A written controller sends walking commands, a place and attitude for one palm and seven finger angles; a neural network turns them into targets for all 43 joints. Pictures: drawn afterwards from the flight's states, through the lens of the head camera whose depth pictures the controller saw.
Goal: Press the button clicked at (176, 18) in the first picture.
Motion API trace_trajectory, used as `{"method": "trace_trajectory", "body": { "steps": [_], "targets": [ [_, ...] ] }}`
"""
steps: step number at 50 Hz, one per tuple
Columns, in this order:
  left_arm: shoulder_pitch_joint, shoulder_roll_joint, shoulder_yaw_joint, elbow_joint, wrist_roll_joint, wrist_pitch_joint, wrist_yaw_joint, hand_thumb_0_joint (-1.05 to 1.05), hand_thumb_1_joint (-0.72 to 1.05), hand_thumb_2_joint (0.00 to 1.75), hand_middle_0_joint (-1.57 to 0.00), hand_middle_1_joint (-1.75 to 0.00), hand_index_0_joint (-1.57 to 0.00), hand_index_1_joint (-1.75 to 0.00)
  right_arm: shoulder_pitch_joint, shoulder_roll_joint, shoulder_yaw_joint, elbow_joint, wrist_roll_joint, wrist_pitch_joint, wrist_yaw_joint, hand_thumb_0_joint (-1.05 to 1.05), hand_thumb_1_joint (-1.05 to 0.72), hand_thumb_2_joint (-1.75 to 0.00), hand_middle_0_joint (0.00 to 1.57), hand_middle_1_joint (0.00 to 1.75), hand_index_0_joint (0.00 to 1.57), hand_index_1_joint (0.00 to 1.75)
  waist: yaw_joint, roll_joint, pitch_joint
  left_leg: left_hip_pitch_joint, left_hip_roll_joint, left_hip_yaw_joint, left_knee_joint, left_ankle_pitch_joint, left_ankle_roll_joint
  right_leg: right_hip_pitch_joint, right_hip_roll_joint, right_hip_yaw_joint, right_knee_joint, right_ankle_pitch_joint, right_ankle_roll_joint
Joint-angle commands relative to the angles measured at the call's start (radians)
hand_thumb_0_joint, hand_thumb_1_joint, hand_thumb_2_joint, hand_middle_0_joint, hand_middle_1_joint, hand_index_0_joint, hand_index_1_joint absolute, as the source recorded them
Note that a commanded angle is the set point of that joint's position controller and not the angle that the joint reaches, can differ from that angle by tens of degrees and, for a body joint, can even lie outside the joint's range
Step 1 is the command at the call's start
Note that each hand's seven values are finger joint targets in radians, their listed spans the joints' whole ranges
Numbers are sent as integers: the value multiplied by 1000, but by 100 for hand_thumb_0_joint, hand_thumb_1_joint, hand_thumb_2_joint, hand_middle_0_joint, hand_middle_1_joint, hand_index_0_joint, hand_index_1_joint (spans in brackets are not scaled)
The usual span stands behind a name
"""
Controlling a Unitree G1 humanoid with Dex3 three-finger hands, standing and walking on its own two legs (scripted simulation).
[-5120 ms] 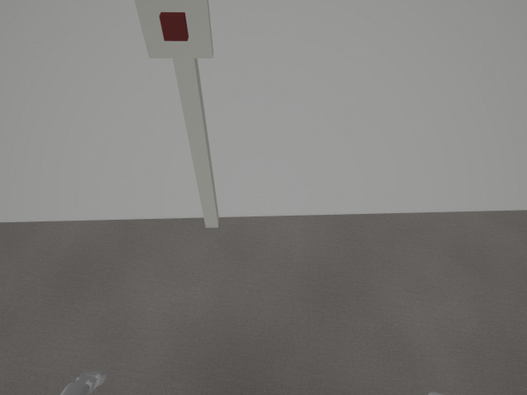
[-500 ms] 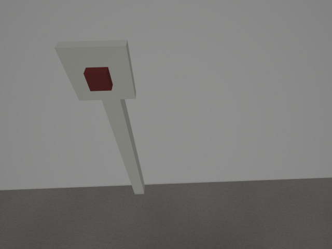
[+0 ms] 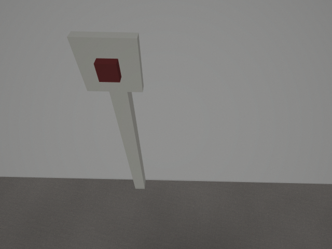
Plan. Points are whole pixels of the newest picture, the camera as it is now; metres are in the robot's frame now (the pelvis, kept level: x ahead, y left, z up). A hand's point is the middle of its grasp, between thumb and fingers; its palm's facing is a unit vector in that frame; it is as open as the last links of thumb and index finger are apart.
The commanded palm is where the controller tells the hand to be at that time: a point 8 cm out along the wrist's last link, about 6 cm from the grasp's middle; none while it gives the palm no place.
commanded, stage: look again from close up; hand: left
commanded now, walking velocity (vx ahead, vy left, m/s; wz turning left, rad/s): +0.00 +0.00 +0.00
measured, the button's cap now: (108, 69) +0.53 +0.19 +0.15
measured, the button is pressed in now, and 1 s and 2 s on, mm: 0 0 0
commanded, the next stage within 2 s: shuffle to correct the standing spot in 0.42 s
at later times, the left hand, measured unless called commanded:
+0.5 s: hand out of the picture +0.04 +0.28 -0.15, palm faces +0.02 -0.94 -0.33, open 7.4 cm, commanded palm none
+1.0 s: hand out of the picture -0.02 +0.16 -0.19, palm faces +0.08 -0.99 -0.12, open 7.4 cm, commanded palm none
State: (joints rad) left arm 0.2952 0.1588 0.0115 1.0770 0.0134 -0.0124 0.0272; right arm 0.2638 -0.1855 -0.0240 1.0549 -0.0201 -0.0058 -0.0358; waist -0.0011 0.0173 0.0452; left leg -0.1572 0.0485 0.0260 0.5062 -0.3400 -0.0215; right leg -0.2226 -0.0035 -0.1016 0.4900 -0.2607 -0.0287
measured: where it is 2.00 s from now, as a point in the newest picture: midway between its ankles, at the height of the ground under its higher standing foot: outside the picture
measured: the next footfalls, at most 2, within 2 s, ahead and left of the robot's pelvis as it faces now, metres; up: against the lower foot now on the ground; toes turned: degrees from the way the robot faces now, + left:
none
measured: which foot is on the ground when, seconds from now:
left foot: down 0.00-1.00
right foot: down 0.00-1.00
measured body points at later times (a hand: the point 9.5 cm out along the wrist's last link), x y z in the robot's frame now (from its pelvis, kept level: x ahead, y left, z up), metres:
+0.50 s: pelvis -0.03 +0.03 +0.01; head -0.04 +0.03 +0.45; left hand +0.04 +0.33 -0.12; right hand +0.04 -0.24 -0.13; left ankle -0.04 +0.13 -0.74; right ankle +0.00 -0.10 -0.74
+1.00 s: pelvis +0.03 +0.01 -0.01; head +0.05 +0.03 +0.44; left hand -0.02 +0.21 -0.17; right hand +0.02 -0.22 -0.16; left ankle -0.01 +0.11 -0.73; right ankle +0.00 -0.10 -0.74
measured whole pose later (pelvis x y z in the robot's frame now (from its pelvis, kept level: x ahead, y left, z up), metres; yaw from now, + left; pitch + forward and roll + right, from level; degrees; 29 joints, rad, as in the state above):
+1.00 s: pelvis +0.03 +0.01 -0.01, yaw +1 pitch -1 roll -3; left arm 0.38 0.12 0.01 1.11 0.02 -0.01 0.02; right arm 0.31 -0.16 -0.01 1.13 -0.01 0.01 -0.03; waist 0.01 0.01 0.05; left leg -0.24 0.07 0.07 0.69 -0.44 0.01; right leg -0.18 0.01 -0.12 0.53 -0.34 -0.02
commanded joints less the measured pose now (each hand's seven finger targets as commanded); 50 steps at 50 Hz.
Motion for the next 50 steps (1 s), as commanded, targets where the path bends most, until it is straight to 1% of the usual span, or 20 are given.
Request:
{"method": "trace_trajectory", "body": {
  "steps": [1, 3, 5, 9, 17, 26, 28, 29, 31, 34, 38, 41, 42, 44, 45, 46, 47, 48, 49, 50],
  "targets": [
    [-10, 205, 44, -90, 5, -22, 10, 0, 90, 90, -20, -30, -20, -30, 31, -143, -32, -71, 4, -22, -9, 0, -90, -90, 20, 30, 20, 30, -16, -68, -78, -60, 22, -30, -18, 162, 54, 60, -149, 175, -99, 203, -53],
    [-25, 211, 42, -93, 2, -23, 8, 0, 90, 90, -20, -30, -20, -30, 8, -165, -34, -75, 4, -26, -7, 0, -90, -90, 20, 30, 20, 30, -12, -16, -44, -52, 42, -49, -45, 207, 61, 30, -128, 151, -82, 200, -42],
    [-37, 213, 40, -95, 2, -21, 6, 0, 90, 90, -20, -30, -20, -30, -5, -186, -34, -80, 3, -27, -4, 0, -90, -90, 20, 30, 20, 30, -8, -4, -24, -65, 60, -68, -70, 229, 68, 25, -111, 128, -73, 181, -31],
    [-58, 232, 34, -89, 0, -15, 0, 0, 90, 90, -20, -30, -20, -30, -53, -222, -30, -85, 2, -30, 3, 0, -90, -90, 20, 30, 20, 30, 8, 32, 7, -109, 73, -97, -131, 180, 74, 45, -101, 116, -84, 125, -17],
    [-119, 283, 31, -86, 2, -9, -12, 0, 90, 90, -20, -30, -20, -30, -105, -283, -26, -87, -2, -31, 17, 0, -90, -90, 20, 30, 20, 30, 14, 23, 12, -144, 78, -133, -224, 50, 71, 72, -104, 111, -106, 74, 1],
    [-148, 311, 24, -78, 2, -12, -15, 0, 90, 90, -20, -30, -20, -30, -124, -313, -21, -66, 1, -30, 26, 0, -90, -90, 20, 30, 20, 30, 9, -26, -38, -90, 79, -125, -236, 101, 65, 86, -120, 114, -125, 105, 9],
    [-96, 214, 2, -46, 0, 1, -11, 0, 90, 90, -20, -30, -20, -30, -82, -218, 4, -36, -4, -18, 28, 0, -90, -90, 20, 30, 20, 30, 6, -29, -50, -82, 80, -116, -240, 27, 53, 88, -113, 103, -120, 42, 23],
    [-75, 191, -6, -38, 2, 8, -9, 0, 90, 90, -20, -30, -20, -30, -59, -195, 10, -27, -5, -10, 30, 0, -90, -90, 20, 30, 20, 30, 3, -24, -48, -83, 82, -117, -244, -33, 52, 80, -106, 92, -108, -5, 26],
    [-58, 190, -8, -33, 7, 14, -12, 0, 90, 90, -20, -30, -20, -30, -51, -208, 8, -18, -8, 1, 29, 0, -90, -90, 20, 30, 20, 30, 2, -7, 6, -107, 92, -130, -266, -149, 59, 36, -87, 77, -87, -78, 24],
    [-30, 185, -6, -32, 12, 16, -19, 0, 90, 90, -20, -30, -20, -30, -36, -223, -2, -13, -7, 8, 27, 0, -90, -90, 20, 30, 20, 30, 2, 23, 67, -130, 117, -159, -288, -236, 79, -13, -64, 57, -50, -101, 20],
    [38, 162, 2, -29, 12, 9, -24, 0, 90, 90, -20, -30, -20, -30, 3, -200, -8, -2, -3, -1, 16, 0, -90, -90, 20, 30, 20, 30, 7, 9, 77, -116, 120, -124, -209, -101, 91, -9, -69, 74, -40, -35, 2],
    [104, 155, 13, -11, 10, 2, -21, 0, 90, 90, -20, -30, -20, -30, 28, -158, -7, 7, 0, -10, 8, 0, -90, -90, 20, 30, 20, 30, 14, -60, 59, -142, 79, -46, -73, -3, 78, 51, -100, 138, -59, 39, -29],
    [134, 160, 19, -2, 9, -1, -18, 0, 90, 90, -20, -30, -20, -30, 39, -135, -4, 9, 1, -14, 5, 0, -90, -90, 20, 30, 20, 30, 17, -92, 36, -170, 49, -2, -3, 2, 67, 97, -127, 178, -76, 72, -48],
    [207, 187, 35, 21, 8, -6, -9, 0, 90, 90, -20, -30, -20, -30, 44, -87, -1, 8, 4, -17, 3, 0, -90, -90, 20, 30, 20, 30, 31, -211, 6, -268, -7, 88, 179, -84, 44, 191, -222, 296, -140, 156, -114],
    [231, 176, 40, 25, 8, -9, -4, 0, 90, 90, -20, -30, -20, -30, 13, -75, 0, -2, 4, -17, 1, 0, -90, -90, 20, 30, 20, 30, 47, -202, 17, -314, -3, 85, 269, -166, 37, 202, -266, 345, -167, 244, -154],
    [229, 159, 40, 24, 12, -12, 3, 0, 90, 90, -20, -30, -20, -30, -3, -58, 3, -12, 8, -19, 0, 0, -90, -90, 20, 30, 20, 30, 45, -167, 23, -330, 10, 60, 300, -186, 34, 206, -283, 348, -157, 404, -182],
    [212, 139, 36, 22, 13, -13, 9, 0, 90, 90, -20, -30, -20, -30, -7, -39, 6, -7, 11, -18, -2, 0, -90, -90, 20, 30, 20, 30, 36, -111, 22, -304, 21, 48, 278, -178, 30, 189, -289, 311, -136, 548, -186],
    [176, 124, 30, 18, 12, -13, 14, 0, 90, 90, -20, -30, -20, -30, 13, -17, 10, 7, 18, -17, -2, 0, -90, -90, 20, 30, 20, 30, 12, -77, 1, -241, 29, 36, 179, -133, 26, 176, -270, 257, -93, 655, -170],
    [127, 107, 23, 8, 5, -13, 19, 0, 90, 90, -20, -30, -20, -30, 60, -6, 10, 31, 24, -16, -1, 0, -90, -90, 20, 30, 20, 30, -21, -46, -6, -135, 36, 30, 33, 12, 24, 127, -231, 193, -45, 687, -129],
    [96, 91, 17, -3, -2, -9, 21, 0, 90, 90, -20, -30, -20, -30, 121, -17, 7, 59, 25, -21, -4, 0, -90, -90, 20, 30, 20, 30, -46, 6, -37, 1, 51, 8, -79, 339, 30, 67, -160, 113, 23, 622, -63]
  ]
}}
